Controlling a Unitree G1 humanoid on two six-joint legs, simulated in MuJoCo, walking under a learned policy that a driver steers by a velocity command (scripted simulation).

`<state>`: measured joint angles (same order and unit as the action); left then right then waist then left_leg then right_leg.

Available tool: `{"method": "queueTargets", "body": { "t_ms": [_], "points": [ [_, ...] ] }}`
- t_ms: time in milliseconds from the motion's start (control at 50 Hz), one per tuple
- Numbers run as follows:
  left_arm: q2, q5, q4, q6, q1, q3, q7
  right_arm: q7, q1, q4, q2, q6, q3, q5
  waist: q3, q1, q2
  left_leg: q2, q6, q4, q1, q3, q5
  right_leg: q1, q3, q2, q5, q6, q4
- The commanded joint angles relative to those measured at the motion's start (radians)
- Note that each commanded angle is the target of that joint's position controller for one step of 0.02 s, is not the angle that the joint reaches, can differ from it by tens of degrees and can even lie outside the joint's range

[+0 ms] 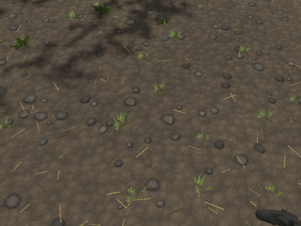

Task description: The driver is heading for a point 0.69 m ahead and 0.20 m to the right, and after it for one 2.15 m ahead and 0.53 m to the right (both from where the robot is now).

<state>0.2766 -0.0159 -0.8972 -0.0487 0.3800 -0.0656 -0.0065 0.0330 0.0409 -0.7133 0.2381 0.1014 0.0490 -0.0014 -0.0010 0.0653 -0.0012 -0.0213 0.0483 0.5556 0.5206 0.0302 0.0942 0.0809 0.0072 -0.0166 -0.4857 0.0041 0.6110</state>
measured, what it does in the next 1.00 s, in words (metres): walks ahead, turning right: right foot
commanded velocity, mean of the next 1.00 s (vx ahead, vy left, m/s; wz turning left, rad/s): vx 0.50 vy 0.00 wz -0.42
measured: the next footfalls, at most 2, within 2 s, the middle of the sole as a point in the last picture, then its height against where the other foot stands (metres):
right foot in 0.52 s outside the picture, level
left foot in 1.02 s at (186, 166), level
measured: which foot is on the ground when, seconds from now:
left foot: down 0.00-0.52, up 0.54-1.00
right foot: up 0.00-0.50, down 0.52-1.00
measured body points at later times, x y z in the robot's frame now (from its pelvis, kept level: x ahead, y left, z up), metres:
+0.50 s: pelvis +0.26 -0.03 +0.00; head +0.28 -0.05 +0.45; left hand +0.52 +0.14 -0.09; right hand +0.20 -0.32 -0.13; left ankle +0.11 +0.11 -0.72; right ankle +0.36 -0.17 -0.71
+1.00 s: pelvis +0.53 -0.12 +0.01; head +0.55 -0.14 +0.46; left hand +0.68 +0.12 -0.11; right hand +0.63 -0.43 -0.07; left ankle +0.72 -0.08 -0.71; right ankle +0.36 -0.16 -0.72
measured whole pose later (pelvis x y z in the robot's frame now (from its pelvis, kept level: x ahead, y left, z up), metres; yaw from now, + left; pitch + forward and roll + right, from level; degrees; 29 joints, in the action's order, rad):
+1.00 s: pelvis +0.53 -0.12 +0.01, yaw -27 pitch +2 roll -1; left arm 0.27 -0.02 -0.79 -0.05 0.37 -0.08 -0.01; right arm 0.04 0.03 -0.74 0.26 0.11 0.04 0.00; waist 0.00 0.08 0.03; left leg -0.02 0.02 0.50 0.53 -0.01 0.01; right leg 0.01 0.12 0.08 -0.40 0.05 0.37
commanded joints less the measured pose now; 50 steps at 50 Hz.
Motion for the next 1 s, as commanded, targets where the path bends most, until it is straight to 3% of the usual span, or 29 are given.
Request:
{"method": "queueTargets", "body": {
  "t_ms": [20, 40, 60, 80, 120, 160, 220, 300, 400, 420, 460, 480, 500, 520, 540, 560, 580, 600, 620, 640, 680, 720, 760, 820, 880, 920, 980, 1000],
  "points": [
    [0.074, -0.015, 0.068, -0.044, 0.056, 0.0, 0.006, -0.017, 0.419, -0.036, 0.212, 0.0, 0.073, -0.004, 0.387, -0.188, 0.236, -0.391, 0.244, -0.215, -0.891, -0.722, 0.244, 0.674, 0.136, 0.028, -0.086, 0.022, 0.7],
    [0.124, -0.031, 0.098, -0.048, -0.038, -0.016, 0.007, -0.023, 0.354, -0.031, 0.169, 0.001, 0.058, 0.0, 0.243, -0.185, 0.177, -0.365, 0.197, -0.23, -0.772, -0.569, 0.24, 0.736, 0.123, -0.017, -0.003, 0.03, 0.732],
    [0.117, -0.025, 0.112, -0.046, -0.095, -0.015, 0.002, -0.025, 0.282, -0.026, 0.145, 0.002, 0.048, -0.003, 0.166, -0.156, 0.105, -0.332, 0.173, -0.256, -0.63, -0.454, 0.178, 0.707, 0.099, -0.066, 0.088, 0.031, 0.7],
    [0.109, -0.011, 0.117, -0.038, -0.122, -0.02, -0.002, -0.023, 0.226, -0.028, 0.114, 0.005, 0.04, -0.007, 0.1, -0.126, 0.09, -0.297, 0.159, -0.295, -0.507, -0.367, 0.118, 0.669, 0.098, -0.093, 0.148, 0.03, 0.649],
    [0.079, -0.016, 0.109, -0.01, -0.079, -0.025, -0.001, -0.021, 0.177, -0.038, 0.085, 0.017, 0.035, -0.015, 0.062, -0.073, 0.121, -0.26, 0.144, -0.362, -0.387, -0.247, 0.049, 0.575, 0.108, -0.123, 0.207, 0.029, 0.598],
    [0.05, -0.017, 0.115, 0.011, -0.084, -0.024, -0.002, -0.025, 0.169, -0.055, 0.1, 0.026, 0.042, -0.013, 0.026, -0.055, 0.093, -0.26, 0.146, -0.402, -0.349, -0.157, -0.039, 0.585, 0.11, -0.127, 0.245, 0.021, 0.562],
    [0.039, -0.006, 0.137, 0.021, -0.137, -0.025, -0.001, -0.038, 0.192, -0.082, 0.126, 0.025, 0.053, -0.017, -0.003, -0.058, 0.058, -0.254, 0.142, -0.416, -0.375, -0.047, -0.14, 0.654, 0.12, -0.122, 0.364, 0.006, 0.462],
    [0.018, -0.003, 0.169, 0.013, -0.249, -0.015, 0.023, -0.051, 0.206, -0.1, 0.15, 0.013, 0.059, -0.012, -0.037, -0.093, 0.053, -0.225, 0.11, -0.426, -0.403, 0.084, -0.153, 0.624, 0.051, -0.109, 0.538, 0.01, 0.232],
    [0.011, -0.003, 0.238, 0.014, -0.392, -0.005, 0.052, -0.055, 0.277, -0.135, 0.187, -0.016, 0.073, 0.008, -0.09, -0.145, 0.045, -0.274, 0.097, -0.379, -0.559, 0.143, -0.209, 0.653, -0.027, -0.09, 0.472, 0.044, 0.076],
    [0.017, -0.004, 0.25, 0.015, -0.4, -0.007, 0.057, -0.055, 0.278, -0.139, 0.195, -0.024, 0.075, 0.013, -0.089, -0.14, 0.053, -0.282, 0.089, -0.35, -0.588, 0.154, -0.274, 0.642, -0.045, -0.079, 0.427, 0.057, 0.059],
    [0.045, -0.003, 0.261, 0.019, -0.363, -0.022, 0.063, -0.058, 0.255, -0.135, 0.224, -0.036, 0.083, 0.024, -0.046, -0.098, 0.087, -0.285, 0.068, -0.237, -0.619, 0.184, -0.59, 0.535, -0.102, -0.022, 0.323, 0.094, 0.047],
    [0.07, -0.005, 0.252, 0.022, -0.298, -0.037, 0.062, -0.061, 0.241, -0.132, 0.24, -0.043, 0.087, 0.03, -0.004, -0.055, 0.107, -0.28, 0.056, -0.132, -0.622, 0.196, -0.752, 0.441, -0.131, 0.018, 0.272, 0.117, 0.044],
    [0.11, -0.008, 0.219, 0.023, -0.163, -0.061, 0.059, -0.062, 0.216, -0.128, 0.247, -0.05, 0.087, 0.036, 0.062, 0.026, 0.097, -0.25, 0.034, 0.05, -0.584, 0.221, -0.817, 0.261, -0.15, 0.066, 0.303, 0.15, -0.019],
    [0.185, -0.008, 0.171, 0.028, 0.011, -0.099, 0.042, -0.064, 0.216, -0.121, 0.227, -0.048, 0.077, 0.028, 0.152, 0.104, 0.049, -0.208, -0.01, 0.314, -0.401, 0.229, -0.639, -0.039, -0.073, 0.062, 0.358, 0.193, -0.067],
    [0.306, -0.015, 0.158, 0.027, 0.038, -0.12, 0.026, -0.055, 0.283, -0.071, 0.08, -0.029, 0.034, -0.026, 0.204, 0.016, -0.232, -0.051, -0.074, 0.684, 0.046, 0.197, 0.265, -0.372, 0.4, -0.199, 0.364, 0.335, -0.096],
    [0.283, -0.004, 0.198, 0.008, 0.057, -0.102, 0.034, -0.04, 0.252, -0.039, 0.092, 0.019, 0.021, 0.005, 0.384, 0.027, -0.211, 0.065, -0.081, 0.876, 0.242, -0.063, 0.521, -0.515, 0.846, -0.334, 0.177, 0.472, -0.29],
    [0.204, 0.006, 0.191, -0.004, 0.041, -0.081, 0.038, -0.03, 0.127, -0.014, 0.16, 0.047, 0.038, 0.048, 0.28, 0.068, -0.112, 0.007, -0.054, 0.883, 0.344, -0.119, 0.425, -0.467, 0.723, -0.304, 0.228, 0.4, -0.328],
    [0.164, 0.0, 0.195, -0.013, -0.013, -0.069, 0.036, -0.031, 0.1, -0.005, 0.153, 0.059, 0.033, 0.046, 0.186, 0.035, -0.072, -0.038, -0.033, 0.804, 0.336, -0.116, 0.334, -0.334, 0.581, -0.263, 0.301, 0.358, -0.317],
    [0.128, -0.004, 0.21, -0.015, -0.094, -0.057, 0.034, -0.039, 0.103, -0.021, 0.154, 0.059, 0.037, 0.019, 0.123, -0.015, -0.009, -0.077, -0.036, 0.716, 0.263, -0.116, 0.277, -0.179, 0.473, -0.22, 0.394, 0.323, -0.319],
    [0.098, 0.002, 0.226, -0.016, -0.145, -0.046, 0.03, -0.042, 0.117, -0.025, 0.17, 0.048, 0.047, 0.003, 0.093, -0.051, -0.016, -0.099, -0.044, 0.649, 0.184, -0.119, 0.241, -0.065, 0.404, -0.189, 0.479, 0.309, -0.338],
    [0.102, 0.006, 0.239, -0.019, -0.16, -0.044, 0.022, -0.039, 0.135, -0.019, 0.157, 0.022, 0.051, -0.004, 0.074, -0.083, -0.021, -0.103, -0.067, 0.566, 0.116, -0.111, 0.21, 0.039, 0.361, -0.162, 0.546, 0.306, -0.373],
    [0.121, 0.006, 0.233, -0.023, -0.139, -0.047, 0.009, -0.039, 0.117, -0.013, 0.125, 0.004, 0.041, -0.011, 0.051, -0.086, -0.02, -0.098, -0.093, 0.467, 0.115, -0.084, 0.145, 0.1, 0.286, -0.147, 0.621, 0.3, -0.392],
    [0.128, 0.004, 0.218, -0.023, -0.108, -0.048, -0.002, -0.037, 0.049, 0.003, 0.099, 0.0, 0.028, -0.013, 0.027, -0.06, -0.039, -0.087, -0.105, 0.313, 0.108, -0.068, 0.007, 0.13, 0.221, -0.116, 0.632, 0.27, -0.4],
    [0.127, 0.002, 0.196, -0.021, -0.061, -0.045, -0.005, -0.024, -0.049, 0.022, 0.079, 0.004, 0.016, -0.003, 0.007, -0.01, -0.071, -0.049, -0.098, 0.104, 0.038, -0.052, -0.192, 0.148, 0.17, -0.083, 0.532, 0.224, -0.398],
    [0.134, -0.001, 0.168, -0.023, -0.013, -0.045, 0.0, -0.012, -0.117, 0.044, 0.099, 0.01, 0.017, 0.01, -0.025, 0.022, -0.079, -0.036, -0.078, 0.019, 0.049, -0.06, -0.219, 0.085, 0.214, -0.128, 0.448, 0.221, -0.382],
    [0.136, -0.003, 0.153, -0.018, 0.01, -0.046, -0.002, -0.003, -0.144, 0.06, 0.115, 0.017, 0.02, 0.009, -0.038, 0.028, -0.079, -0.032, -0.051, -0.022, 0.092, -0.066, -0.16, -0.004, 0.25, -0.167, 0.469, 0.216, -0.339],
    [0.15, 0.002, 0.143, -0.006, 0.006, -0.052, -0.009, 0.006, -0.091, 0.056, 0.138, 0.027, 0.029, 0.009, -0.029, -0.009, -0.108, -0.011, -0.006, -0.061, 0.034, -0.047, -0.041, -0.084, 0.273, -0.198, 0.623, 0.189, -0.267],
    [0.151, 0.001, 0.147, -0.002, -0.017, -0.051, -0.01, 0.004, -0.013, 0.035, 0.155, 0.03, 0.039, 0.007, 0.011, -0.056, -0.109, 0.018, 0.017, -0.092, -0.079, -0.017, -0.035, -0.082, 0.248, -0.17, 0.782, 0.171, -0.187]
  ]
}}
Keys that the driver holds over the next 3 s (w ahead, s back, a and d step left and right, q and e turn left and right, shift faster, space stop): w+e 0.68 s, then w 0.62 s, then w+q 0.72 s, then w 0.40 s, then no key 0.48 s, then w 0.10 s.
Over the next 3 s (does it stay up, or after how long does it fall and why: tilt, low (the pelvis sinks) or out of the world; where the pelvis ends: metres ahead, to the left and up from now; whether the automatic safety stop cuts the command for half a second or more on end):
stays up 1.44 -0.35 0.01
